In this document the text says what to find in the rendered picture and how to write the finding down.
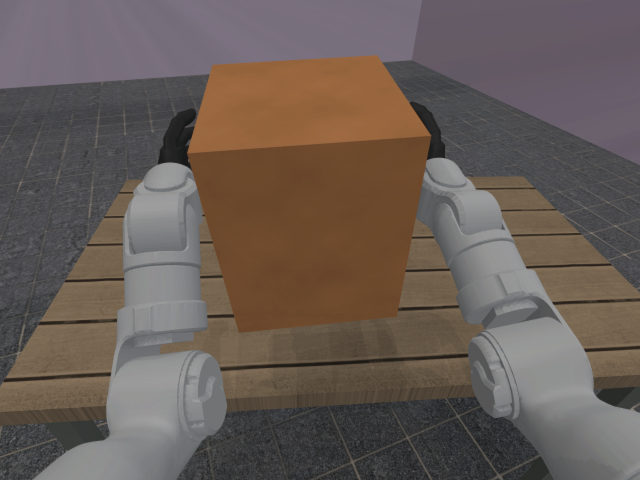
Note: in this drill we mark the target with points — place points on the robot right hand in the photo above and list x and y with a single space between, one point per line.
437 147

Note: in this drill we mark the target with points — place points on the robot left forearm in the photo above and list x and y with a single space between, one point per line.
161 262

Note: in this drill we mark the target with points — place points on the carton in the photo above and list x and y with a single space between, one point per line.
309 173

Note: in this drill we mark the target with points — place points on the right robot upper arm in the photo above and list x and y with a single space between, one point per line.
534 374

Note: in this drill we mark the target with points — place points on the robot left hand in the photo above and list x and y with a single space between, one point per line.
176 137

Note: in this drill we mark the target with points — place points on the left robot upper arm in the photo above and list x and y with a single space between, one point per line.
160 409

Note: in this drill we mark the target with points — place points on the table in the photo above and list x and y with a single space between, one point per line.
62 376

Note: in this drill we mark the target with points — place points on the robot right forearm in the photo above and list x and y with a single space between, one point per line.
494 286

